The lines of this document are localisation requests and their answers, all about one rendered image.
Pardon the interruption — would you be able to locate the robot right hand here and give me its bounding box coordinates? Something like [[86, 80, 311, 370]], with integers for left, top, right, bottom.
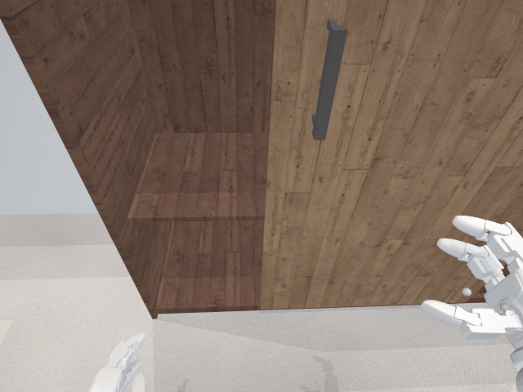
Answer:
[[421, 216, 523, 349]]

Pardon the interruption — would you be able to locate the robot left hand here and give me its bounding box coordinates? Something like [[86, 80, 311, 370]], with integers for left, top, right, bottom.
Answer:
[[88, 332, 146, 392]]

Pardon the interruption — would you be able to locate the handle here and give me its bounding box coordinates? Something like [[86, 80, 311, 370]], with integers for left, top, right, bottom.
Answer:
[[311, 19, 347, 140]]

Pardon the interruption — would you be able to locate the wardrobe door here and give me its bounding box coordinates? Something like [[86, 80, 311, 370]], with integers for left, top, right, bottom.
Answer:
[[477, 264, 510, 292], [260, 0, 523, 310]]

